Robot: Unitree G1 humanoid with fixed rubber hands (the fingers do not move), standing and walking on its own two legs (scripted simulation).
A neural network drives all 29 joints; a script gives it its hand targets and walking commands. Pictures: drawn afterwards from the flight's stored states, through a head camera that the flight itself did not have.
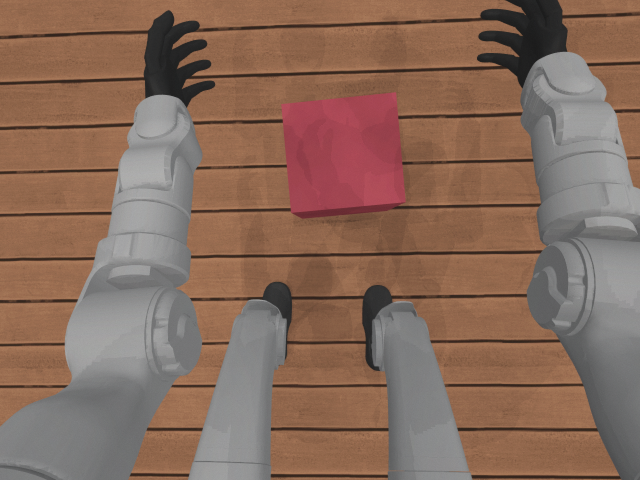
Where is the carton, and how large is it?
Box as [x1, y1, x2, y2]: [281, 92, 405, 218]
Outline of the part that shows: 395,92 281,104 290,206 292,213 304,218 387,210 405,201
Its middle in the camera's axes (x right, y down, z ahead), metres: +0.05 -0.16 +0.83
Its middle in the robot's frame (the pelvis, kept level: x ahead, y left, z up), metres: +0.50 -0.02 -0.52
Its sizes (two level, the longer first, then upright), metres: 0.210 0.200 0.250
